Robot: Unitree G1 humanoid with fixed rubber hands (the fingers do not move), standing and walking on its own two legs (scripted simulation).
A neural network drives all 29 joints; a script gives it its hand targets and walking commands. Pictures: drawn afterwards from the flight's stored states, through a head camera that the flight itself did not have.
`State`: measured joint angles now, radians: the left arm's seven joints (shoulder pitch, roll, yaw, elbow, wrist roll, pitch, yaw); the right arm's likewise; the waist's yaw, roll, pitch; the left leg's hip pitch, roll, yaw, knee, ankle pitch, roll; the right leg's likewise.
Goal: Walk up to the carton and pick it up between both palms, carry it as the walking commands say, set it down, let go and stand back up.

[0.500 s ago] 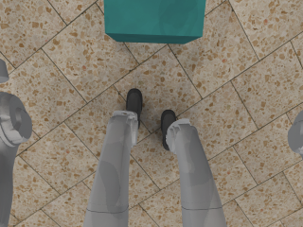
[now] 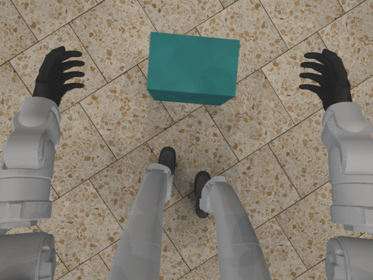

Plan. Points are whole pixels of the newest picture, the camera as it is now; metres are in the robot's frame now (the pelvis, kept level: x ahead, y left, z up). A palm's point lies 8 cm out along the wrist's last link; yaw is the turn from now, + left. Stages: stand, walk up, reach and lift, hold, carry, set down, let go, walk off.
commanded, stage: let go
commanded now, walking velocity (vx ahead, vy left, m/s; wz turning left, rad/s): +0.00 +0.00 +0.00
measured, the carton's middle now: (190, 74) +0.58 +0.00 -0.57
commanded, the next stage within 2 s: stand in 1.00 s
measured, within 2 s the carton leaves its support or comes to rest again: neither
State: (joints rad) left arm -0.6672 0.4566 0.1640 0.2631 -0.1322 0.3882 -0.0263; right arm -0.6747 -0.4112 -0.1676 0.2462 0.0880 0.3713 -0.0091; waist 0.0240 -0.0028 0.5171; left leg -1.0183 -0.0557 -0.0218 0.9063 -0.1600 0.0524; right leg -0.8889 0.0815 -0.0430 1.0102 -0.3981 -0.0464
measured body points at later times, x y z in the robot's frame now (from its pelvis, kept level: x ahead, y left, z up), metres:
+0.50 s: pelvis +0.06 +0.02 +0.06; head +0.08 +0.03 +0.51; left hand +0.27 +0.23 -0.01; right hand +0.22 -0.23 -0.01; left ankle +0.15 +0.08 -0.66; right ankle +0.05 -0.09 -0.66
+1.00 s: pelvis +0.12 +0.06 +0.07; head +0.12 +0.07 +0.52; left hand +0.32 +0.25 -0.02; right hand +0.23 -0.21 +0.00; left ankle +0.15 +0.08 -0.66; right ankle +0.05 -0.09 -0.66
